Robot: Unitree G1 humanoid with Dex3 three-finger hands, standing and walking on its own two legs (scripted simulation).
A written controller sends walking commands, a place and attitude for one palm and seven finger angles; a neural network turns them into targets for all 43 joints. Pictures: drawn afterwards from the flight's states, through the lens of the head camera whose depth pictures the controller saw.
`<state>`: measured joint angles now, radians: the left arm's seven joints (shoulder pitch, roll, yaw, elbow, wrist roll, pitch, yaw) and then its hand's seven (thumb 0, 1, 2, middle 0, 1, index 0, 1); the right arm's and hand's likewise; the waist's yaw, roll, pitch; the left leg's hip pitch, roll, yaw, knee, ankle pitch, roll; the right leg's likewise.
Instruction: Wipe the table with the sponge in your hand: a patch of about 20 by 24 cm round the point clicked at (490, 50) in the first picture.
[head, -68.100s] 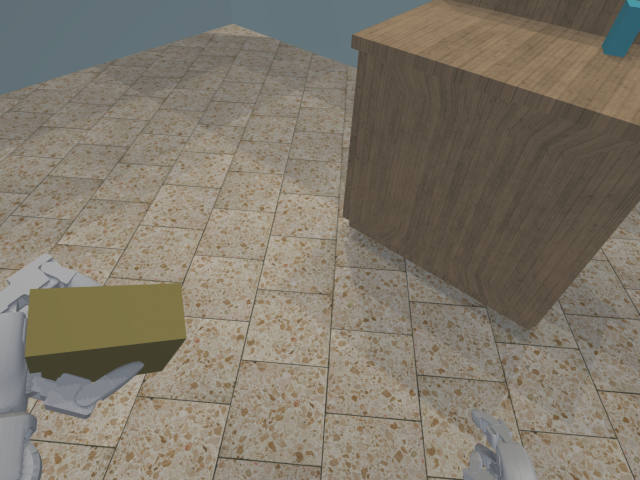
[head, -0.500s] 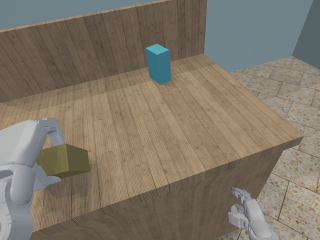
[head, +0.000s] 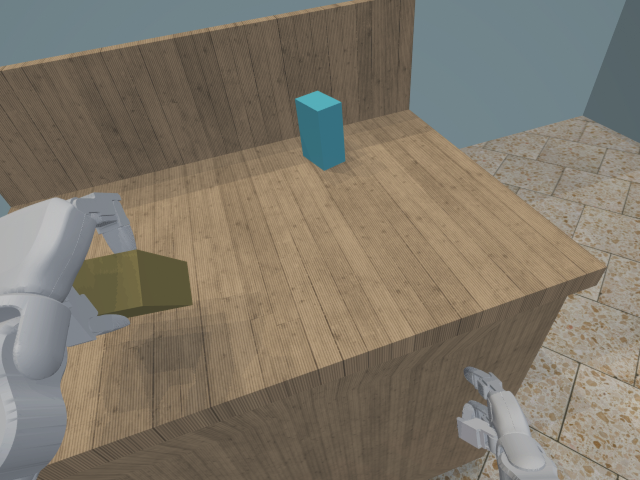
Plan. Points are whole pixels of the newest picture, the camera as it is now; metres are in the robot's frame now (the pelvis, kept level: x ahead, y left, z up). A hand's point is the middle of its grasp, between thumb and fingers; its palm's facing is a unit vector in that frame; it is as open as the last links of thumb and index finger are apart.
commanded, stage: lift the sponge slowly off the table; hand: left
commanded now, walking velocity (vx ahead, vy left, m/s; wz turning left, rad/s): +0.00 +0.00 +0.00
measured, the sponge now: (123, 292) +0.23 +0.27 +0.17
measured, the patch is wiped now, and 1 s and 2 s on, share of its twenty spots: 0.90 0.90 0.90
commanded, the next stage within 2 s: bring the sponge back beside the body in 0.60 s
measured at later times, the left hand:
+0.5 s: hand (84, 236) +0.22 +0.25 +0.27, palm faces +0.42 -0.14 -0.90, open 9.2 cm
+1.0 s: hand (89, 248) +0.22 +0.26 +0.25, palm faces +0.36 -0.15 -0.92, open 9.2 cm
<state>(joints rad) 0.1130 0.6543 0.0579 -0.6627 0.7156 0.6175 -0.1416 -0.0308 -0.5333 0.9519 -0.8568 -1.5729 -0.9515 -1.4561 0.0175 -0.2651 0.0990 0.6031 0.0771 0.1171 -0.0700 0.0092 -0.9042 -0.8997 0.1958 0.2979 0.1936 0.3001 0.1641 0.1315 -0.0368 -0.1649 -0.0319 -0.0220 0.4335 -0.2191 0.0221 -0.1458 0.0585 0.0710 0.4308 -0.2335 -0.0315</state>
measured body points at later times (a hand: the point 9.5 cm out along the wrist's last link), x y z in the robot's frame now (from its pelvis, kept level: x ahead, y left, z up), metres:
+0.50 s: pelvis -0.01 +0.00 +0.00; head -0.03 -0.06 +0.45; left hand +0.19 +0.25 +0.32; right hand +0.26 -0.17 -0.07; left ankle +0.01 +0.11 -0.74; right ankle +0.00 -0.10 -0.74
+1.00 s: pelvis -0.01 +0.00 +0.00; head -0.03 -0.06 +0.45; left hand +0.19 +0.26 +0.30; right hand +0.26 -0.17 -0.07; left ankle +0.01 +0.11 -0.74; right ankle +0.00 -0.10 -0.74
